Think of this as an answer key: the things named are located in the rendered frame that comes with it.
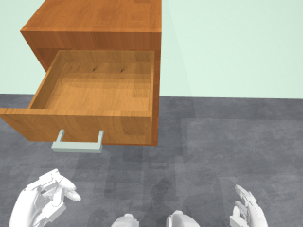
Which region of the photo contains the handle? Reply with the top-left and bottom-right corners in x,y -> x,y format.
51,130 -> 104,153

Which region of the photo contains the right robot shin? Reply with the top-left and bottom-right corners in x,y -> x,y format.
172,210 -> 183,215

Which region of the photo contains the robot left hand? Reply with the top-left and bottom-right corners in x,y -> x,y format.
9,168 -> 81,227

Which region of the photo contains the cabinet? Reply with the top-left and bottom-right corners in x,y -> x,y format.
20,0 -> 162,146

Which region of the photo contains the drawer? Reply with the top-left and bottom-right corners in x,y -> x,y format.
0,50 -> 155,145

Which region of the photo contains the robot right hand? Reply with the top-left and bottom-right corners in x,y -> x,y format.
230,185 -> 268,227

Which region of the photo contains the right robot thigh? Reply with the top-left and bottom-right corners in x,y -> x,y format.
166,214 -> 200,227

